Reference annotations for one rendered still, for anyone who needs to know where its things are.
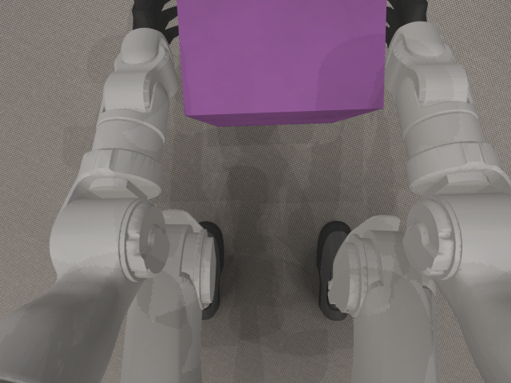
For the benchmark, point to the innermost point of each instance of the carton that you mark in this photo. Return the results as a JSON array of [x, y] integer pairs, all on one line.
[[271, 62]]

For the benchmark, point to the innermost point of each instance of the robot right shin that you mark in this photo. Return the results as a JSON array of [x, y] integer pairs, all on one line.
[[376, 223]]

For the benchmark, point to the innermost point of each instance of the robot right forearm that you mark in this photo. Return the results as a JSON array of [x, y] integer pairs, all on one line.
[[446, 149]]

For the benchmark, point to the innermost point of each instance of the right robot hand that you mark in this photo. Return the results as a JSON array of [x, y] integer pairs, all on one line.
[[404, 12]]

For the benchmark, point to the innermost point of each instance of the right robot upper arm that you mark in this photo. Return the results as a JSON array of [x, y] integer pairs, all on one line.
[[463, 242]]

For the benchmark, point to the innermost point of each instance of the robot left thigh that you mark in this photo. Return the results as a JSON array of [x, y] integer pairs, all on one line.
[[163, 326]]

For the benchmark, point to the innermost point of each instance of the left robot hand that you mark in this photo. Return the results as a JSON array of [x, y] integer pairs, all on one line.
[[149, 14]]

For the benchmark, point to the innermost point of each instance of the left robot upper arm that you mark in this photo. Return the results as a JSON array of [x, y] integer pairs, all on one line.
[[102, 250]]

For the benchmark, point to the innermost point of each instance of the robot left forearm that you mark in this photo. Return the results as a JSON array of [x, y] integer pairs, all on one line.
[[132, 122]]

